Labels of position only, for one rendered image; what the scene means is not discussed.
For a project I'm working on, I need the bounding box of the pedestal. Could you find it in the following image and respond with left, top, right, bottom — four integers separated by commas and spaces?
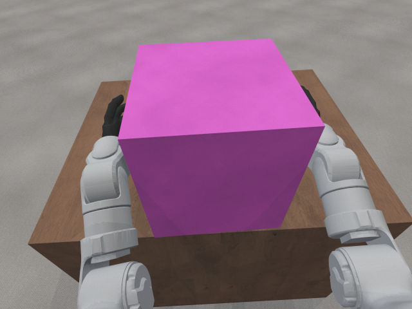
28, 70, 412, 307

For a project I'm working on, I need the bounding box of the right robot forearm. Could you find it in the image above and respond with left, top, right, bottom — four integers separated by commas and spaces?
308, 123, 412, 279

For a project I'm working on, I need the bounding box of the robot left hand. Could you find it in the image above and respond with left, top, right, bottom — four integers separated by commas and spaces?
102, 95, 126, 137

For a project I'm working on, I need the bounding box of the carton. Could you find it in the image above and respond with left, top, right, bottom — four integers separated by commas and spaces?
118, 39, 325, 238

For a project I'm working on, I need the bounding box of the right robot upper arm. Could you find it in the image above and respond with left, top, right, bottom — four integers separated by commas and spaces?
329, 244, 412, 309

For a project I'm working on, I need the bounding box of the left robot forearm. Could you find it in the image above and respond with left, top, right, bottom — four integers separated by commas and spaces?
77, 136, 138, 309

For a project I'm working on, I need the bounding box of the robot right hand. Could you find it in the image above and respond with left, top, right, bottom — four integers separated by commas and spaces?
300, 85, 320, 117

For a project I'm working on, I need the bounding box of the left robot upper arm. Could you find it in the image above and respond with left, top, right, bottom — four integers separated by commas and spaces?
79, 261, 155, 309

